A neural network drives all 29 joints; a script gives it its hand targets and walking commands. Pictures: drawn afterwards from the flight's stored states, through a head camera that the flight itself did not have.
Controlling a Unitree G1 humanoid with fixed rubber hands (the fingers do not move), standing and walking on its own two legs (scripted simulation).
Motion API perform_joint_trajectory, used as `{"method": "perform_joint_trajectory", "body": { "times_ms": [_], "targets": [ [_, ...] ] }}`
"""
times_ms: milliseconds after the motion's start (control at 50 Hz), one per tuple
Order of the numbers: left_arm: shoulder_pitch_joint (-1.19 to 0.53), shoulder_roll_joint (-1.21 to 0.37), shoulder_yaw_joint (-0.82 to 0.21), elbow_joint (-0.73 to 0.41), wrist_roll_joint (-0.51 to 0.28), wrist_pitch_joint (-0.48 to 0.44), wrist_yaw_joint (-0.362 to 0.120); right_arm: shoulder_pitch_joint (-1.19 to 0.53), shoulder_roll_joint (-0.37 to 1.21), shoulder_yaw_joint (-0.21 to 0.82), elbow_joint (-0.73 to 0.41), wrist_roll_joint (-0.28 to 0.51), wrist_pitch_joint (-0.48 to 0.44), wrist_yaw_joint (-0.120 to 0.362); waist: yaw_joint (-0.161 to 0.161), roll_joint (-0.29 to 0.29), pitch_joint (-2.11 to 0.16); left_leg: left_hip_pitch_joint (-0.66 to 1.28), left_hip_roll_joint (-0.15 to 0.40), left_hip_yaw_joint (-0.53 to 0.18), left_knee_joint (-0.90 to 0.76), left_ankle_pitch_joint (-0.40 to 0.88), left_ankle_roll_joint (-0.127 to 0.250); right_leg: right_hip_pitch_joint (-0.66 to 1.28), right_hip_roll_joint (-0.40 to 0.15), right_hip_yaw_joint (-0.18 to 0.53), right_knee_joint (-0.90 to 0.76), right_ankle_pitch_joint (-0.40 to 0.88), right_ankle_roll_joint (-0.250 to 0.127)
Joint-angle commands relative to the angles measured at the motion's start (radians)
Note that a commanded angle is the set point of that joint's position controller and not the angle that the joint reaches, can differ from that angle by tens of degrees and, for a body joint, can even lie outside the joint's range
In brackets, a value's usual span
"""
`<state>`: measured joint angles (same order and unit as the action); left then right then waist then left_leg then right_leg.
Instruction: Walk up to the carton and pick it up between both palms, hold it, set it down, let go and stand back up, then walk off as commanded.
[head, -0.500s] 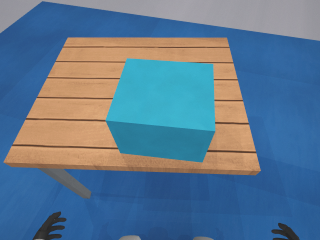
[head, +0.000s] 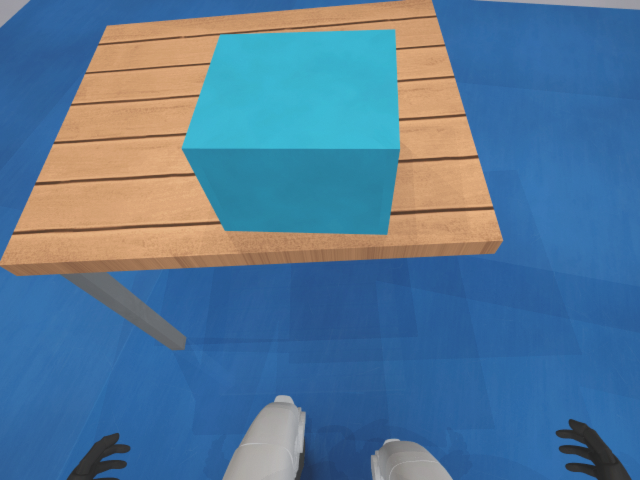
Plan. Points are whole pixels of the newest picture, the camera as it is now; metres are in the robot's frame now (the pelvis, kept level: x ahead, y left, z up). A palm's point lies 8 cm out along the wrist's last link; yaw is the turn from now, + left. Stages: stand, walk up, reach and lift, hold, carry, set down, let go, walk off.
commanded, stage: walk off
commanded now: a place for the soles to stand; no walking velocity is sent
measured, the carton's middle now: (304, 136) +0.59 +0.04 +0.02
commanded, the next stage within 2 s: none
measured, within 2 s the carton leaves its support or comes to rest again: neither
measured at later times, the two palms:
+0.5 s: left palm out of the picture +0.02 +0.36 -0.08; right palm out of the picture +0.02 -0.28 -0.08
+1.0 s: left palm out of the picture -0.13 +0.31 -0.04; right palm out of the picture -0.16 -0.34 -0.10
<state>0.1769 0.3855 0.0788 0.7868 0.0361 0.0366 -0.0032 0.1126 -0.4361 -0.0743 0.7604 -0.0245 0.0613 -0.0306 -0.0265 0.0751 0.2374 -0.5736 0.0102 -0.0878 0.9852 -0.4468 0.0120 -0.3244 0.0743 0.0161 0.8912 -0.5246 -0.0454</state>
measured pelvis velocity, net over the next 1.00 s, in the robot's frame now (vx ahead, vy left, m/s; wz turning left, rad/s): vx -0.26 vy -0.01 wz -0.03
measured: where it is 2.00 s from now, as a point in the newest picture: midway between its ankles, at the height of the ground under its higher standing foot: outside the picture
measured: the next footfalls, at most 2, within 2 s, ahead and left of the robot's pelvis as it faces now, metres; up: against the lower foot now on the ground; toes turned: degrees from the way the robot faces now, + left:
left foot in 0.42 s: -0.07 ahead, +0.15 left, +0.00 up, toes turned -4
right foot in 0.84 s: -0.18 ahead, -0.14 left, +0.00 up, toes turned +2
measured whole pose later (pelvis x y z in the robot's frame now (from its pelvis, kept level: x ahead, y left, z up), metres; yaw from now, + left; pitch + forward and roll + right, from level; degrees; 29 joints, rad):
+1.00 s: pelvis -0.26 -0.01 +0.01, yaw -2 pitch -5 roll +1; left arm 0.18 0.40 0.09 0.71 0.03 0.02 0.00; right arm 0.17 -0.45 -0.08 0.75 0.00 0.04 -0.03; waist -0.01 0.07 0.22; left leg -0.53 -0.13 -0.19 1.24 -0.55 0.03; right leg -0.37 0.01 0.06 0.82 -0.37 0.01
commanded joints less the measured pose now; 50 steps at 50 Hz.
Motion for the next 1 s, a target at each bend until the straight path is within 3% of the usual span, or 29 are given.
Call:
{"method": "perform_joint_trajectory", "body": {
  "times_ms": [0, 20, 40, 120, 180, 280, 320, 340, 360, 380, 400, 420, 440, 460, 480, 520, 600, 640, 740, 780, 800, 820, 840, 860, 880, 900, 940, 960, 980],
  "targets": [
    [0.022, 0.313, 0.095, -0.089, 0.002, -0.023, 0.032, -0.034, -0.19, -0.047, -0.07, 0.004, -0.022, -0.023, 0.062, -0.206, -0.23, -0.002, -0.119, -0.137, 0.331, -0.163, 0.044, 0.01, -0.385, 0.538, -0.398, 0.728, -0.202],
    [-0.035, 0.269, 0.076, -0.11, -0.013, -0.027, 0.035, 0.018, -0.207, -0.053, -0.054, 0.018, -0.018, -0.017, 0.024, -0.184, -0.218, -0.053, -0.136, -0.138, 0.324, -0.138, 0.04, 0.104, -0.306, 0.424, -0.358, 0.741, -0.127],
    [-0.074, 0.247, 0.069, -0.114, -0.014, -0.03, 0.035, 0.058, -0.219, -0.053, -0.04, 0.028, -0.016, -0.016, 0.005, -0.195, -0.208, -0.081, -0.145, -0.125, 0.302, -0.095, 0.021, 0.168, -0.259, 0.35, -0.335, 0.747, -0.078],
    [0.017, 0.245, 0.085, -0.131, -0.015, -0.033, 0.036, 0.032, -0.208, -0.036, -0.079, 0.019, -0.026, -0.018, 0.062, -0.239, -0.214, -0.108, -0.144, -0.083, 0.276, -0.102, -0.014, 0.312, -0.304, 0.382, -0.307, 0.881, -0.136],
    [0.068, 0.252, 0.086, -0.143, -0.02, -0.03, 0.039, 0.001, -0.195, -0.026, -0.106, 0.023, -0.03, -0.014, 0.1, -0.259, -0.224, -0.085, -0.132, -0.087, 0.218, -0.125, -0.013, 0.33, -0.329, 0.414, -0.314, 0.872, -0.165],
    [0.066, 0.262, 0.086, -0.183, -0.02, -0.025, 0.032, 0.055, -0.204, -0.027, -0.113, 0.028, -0.035, -0.002, 0.102, -0.291, -0.301, 0.022, -0.104, -0.061, 0.054, -0.146, -0.009, 0.336, -0.334, 0.4, -0.29, 0.89, -0.186],
    [0.037, 0.27, 0.087, -0.198, -0.02, -0.019, 0.028, 0.099, -0.201, -0.03, -0.103, 0.025, -0.039, 0.004, 0.081, -0.289, -0.332, 0.116, -0.078, -0.024, -0.06, -0.127, -0.001, 0.284, -0.325, 0.368, -0.258, 0.896, -0.172],
    [0.006, 0.271, 0.08, -0.213, -0.022, -0.014, 0.024, 0.139, -0.198, -0.032, -0.093, 0.025, -0.043, 0.006, 0.05, -0.275, -0.346, 0.195, -0.063, 0.007, -0.174, -0.075, 0.008, 0.234, -0.304, 0.333, -0.229, 0.893, -0.156],
    [-0.037, 0.272, 0.074, -0.218, -0.027, -0.009, 0.019, 0.198, -0.193, -0.038, -0.069, 0.022, -0.051, 0.009, 0.01, -0.255, -0.367, 0.3, -0.051, 0.033, -0.35, 0.01, 0.014, 0.179, -0.265, 0.283, -0.16, 0.857, -0.125],
    [-0.055, 0.258, 0.064, -0.222, -0.035, -0.006, 0.015, 0.231, -0.2, -0.049, -0.056, 0.014, -0.06, 0.011, -0.018, -0.211, -0.379, 0.418, -0.049, 0.022, -0.474, 0.184, 0.023, 0.078, -0.215, 0.218, -0.085, 0.734, -0.083],
    [-0.038, 0.221, 0.055, -0.219, -0.04, -0.006, 0.017, 0.22, -0.243, -0.061, -0.063, -0.001, -0.068, 0.01, -0.028, -0.057, -0.386, 0.506, 0.043, -0.141, -0.519, 0.379, 0.055, -0.072, -0.122, 0.138, 0.05, 0.509, -0.028],
    [-0.02, 0.181, 0.053, -0.221, -0.038, 0.001, 0.023, 0.181, -0.303, -0.069, -0.088, -0.016, -0.069, 0.007, -0.004, 0.121, -0.345, 0.525, 0.249, -0.481, -0.508, 0.642, 0.135, -0.264, 0.038, 0.094, 0.185, -0.07, 0.03],
    [-0.041, 0.25, 0.064, -0.217, -0.03, 0.007, 0.031, 0.147, -0.344, -0.089, -0.104, -0.003, -0.065, 0.011, -0.02, 0.081, -0.345, 0.384, 0.359, -0.566, -0.527, 0.617, 0.285, -0.198, 0.043, 0.138, 0.34, -0.19, 0.02],
    [-0.044, 0.284, 0.062, -0.212, -0.024, 0.002, 0.035, 0.138, -0.367, -0.098, -0.118, -0.001, -0.066, 0.005, -0.044, 0.084, -0.294, 0.281, 0.383, -0.617, -0.557, 0.573, 0.346, -0.183, 0.033, 0.191, 0.414, -0.193, 0.016],
    [-0.034, 0.277, 0.065, -0.182, -0.027, 0.003, 0.034, 0.091, -0.326, -0.079, -0.125, -0.001, -0.07, -0.002, -0.013, 0.042, -0.242, 0.272, 0.34, -0.536, -0.539, 0.561, 0.316, -0.207, 0.037, 0.234, 0.468, -0.15, 0.009],
    [0.038, 0.252, 0.067, -0.139, -0.038, 0.006, 0.037, -0.001, -0.238, -0.046, -0.118, -0.001, -0.074, -0.008, 0.041, 0.05, -0.199, 0.338, 0.247, -0.341, -0.472, 0.566, 0.228, -0.292, 0.069, 0.244, 0.502, -0.047, 0.008],
    [0.032, 0.248, 0.055, -0.164, -0.037, -0.002, 0.032, 0.089, -0.222, -0.051, -0.085, 0.008, -0.07, -0.012, -0.021, 0.122, -0.206, 0.456, 0.24, -0.313, -0.424, 0.707, 0.252, -0.289, 0.058, 0.215, 0.452, -0.053, 0.044],
    [0.031, 0.244, 0.055, -0.158, -0.034, -0.004, 0.031, 0.111, -0.226, -0.053, -0.083, 0.009, -0.065, -0.012, -0.034, 0.153, -0.205, 0.464, 0.24, -0.3, -0.42, 0.729, 0.25, -0.277, 0.046, 0.195, 0.369, -0.054, 0.052],
    [0.065, 0.232, 0.058, -0.144, -0.032, -0.011, 0.025, 0.126, -0.251, -0.065, -0.1, -0.001, -0.059, -0.001, -0.024, 0.212, -0.259, 0.467, 0.262, -0.315, -0.401, 0.772, 0.233, -0.165, -0.017, 0.096, 0.057, -0.061, 0.036],
    [0.116, 0.219, 0.059, -0.118, -0.026, -0.015, 0.017, 0.071, -0.261, -0.067, -0.117, 0.004, -0.049, 0.008, 0.021, 0.225, -0.284, 0.372, 0.227, -0.269, -0.379, 0.708, 0.203, -0.014, -0.034, 0.013, -0.144, 0.01, 0.023],
    [0.151, 0.21, 0.061, -0.095, -0.021, -0.022, 0.015, 0.039, -0.26, -0.065, -0.119, 0.009, -0.041, 0.011, 0.049, 0.205, -0.299, 0.278, 0.174, -0.208, -0.334, 0.642, 0.166, 0.112, -0.027, -0.026, -0.309, 0.127, 0.016],
    [0.172, 0.223, 0.068, -0.084, -0.014, -0.029, 0.014, 0.033, -0.232, -0.058, -0.122, 0.015, -0.038, 0.009, 0.07, 0.131, -0.326, 0.193, 0.099, -0.154, -0.24, 0.52, 0.116, 0.2, -0.042, 0.041, -0.393, 0.231, 0.004],
    [0.18, 0.301, 0.089, -0.095, 0.001, -0.034, 0.012, 0.053, -0.181, -0.045, -0.133, 0.023, -0.038, 0.004, 0.076, -0.119, -0.344, 0.026, -0.059, -0.106, -0.026, 0.239, 0.06, 0.251, -0.215, 0.364, -0.472, 0.276, -0.063],
    [0.095, 0.366, 0.092, -0.143, 0.006, -0.041, 0.009, 0.063, -0.147, -0.038, -0.135, 0.033, -0.034, -0.007, 0.053, -0.286, -0.328, -0.021, -0.185, -0.065, 0.165, -0.23, 0.013, 0.131, -0.428, 0.581, -0.504, 0.467, -0.168],
    [0.067, 0.401, 0.117, -0.129, 0.018, -0.033, 0.011, 0.011, -0.179, -0.047, -0.132, 0.006, -0.037, -0.015, 0.089, -0.313, -0.277, 0.051, -0.14, -0.136, 0.279, -0.233, 0.023, -0.046, -0.516, 0.665, -0.503, 0.48, -0.295],
    [0.014, 0.366, 0.109, -0.127, 0.015, -0.031, 0.017, 0.039, -0.183, -0.051, -0.104, 0.01, -0.042, -0.014, 0.059, -0.28, -0.235, 0.101, -0.116, -0.15, 0.318, -0.195, 0.027, -0.134, -0.473, 0.591, -0.493, 0.44, -0.292],
    [-0.094, 0.272, 0.076, -0.181, -0.017, -0.033, 0.02, 0.141, -0.231, -0.066, -0.048, 0.029, -0.038, -0.005, -0.01, -0.216, -0.199, 0.063, -0.139, -0.119, 0.379, -0.119, 0.026, -0.045, -0.313, 0.35, -0.433, 0.472, -0.182],
    [-0.114, 0.253, 0.074, -0.186, -0.015, -0.035, 0.021, 0.179, -0.237, -0.066, -0.037, 0.031, -0.035, -0.004, -0.002, -0.252, -0.215, 0.023, -0.149, -0.097, 0.387, -0.076, 0.01, 0.034, -0.274, 0.306, -0.412, 0.447, -0.167],
    [-0.105, 0.247, 0.079, -0.187, -0.01, -0.036, 0.022, 0.172, -0.234, -0.063, -0.044, 0.025, -0.032, -0.004, 0.014, -0.293, -0.213, 0.0, -0.151, -0.083, 0.391, -0.066, -0.009, 0.062, -0.275, 0.315, -0.407, 0.435, -0.183]
  ]
}}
